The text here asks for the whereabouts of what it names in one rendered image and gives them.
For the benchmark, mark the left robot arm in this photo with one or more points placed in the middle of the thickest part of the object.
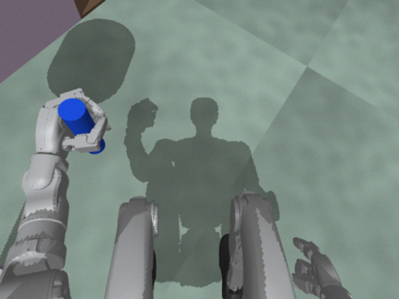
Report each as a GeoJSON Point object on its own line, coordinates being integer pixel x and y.
{"type": "Point", "coordinates": [33, 266]}

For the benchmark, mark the left robot hand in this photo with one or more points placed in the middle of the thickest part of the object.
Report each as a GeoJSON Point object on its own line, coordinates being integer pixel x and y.
{"type": "Point", "coordinates": [52, 135]}

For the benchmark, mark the right robot hand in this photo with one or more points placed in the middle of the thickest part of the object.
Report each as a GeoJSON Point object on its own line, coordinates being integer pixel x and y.
{"type": "Point", "coordinates": [310, 278]}

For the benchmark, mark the right robot foot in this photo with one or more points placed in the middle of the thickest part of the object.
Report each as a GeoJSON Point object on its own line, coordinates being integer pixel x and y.
{"type": "Point", "coordinates": [224, 260]}

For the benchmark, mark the can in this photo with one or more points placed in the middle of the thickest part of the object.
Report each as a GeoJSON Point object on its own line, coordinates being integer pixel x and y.
{"type": "Point", "coordinates": [76, 116]}

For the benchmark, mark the right robot arm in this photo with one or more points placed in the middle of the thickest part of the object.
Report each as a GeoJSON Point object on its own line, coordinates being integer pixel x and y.
{"type": "Point", "coordinates": [334, 292]}

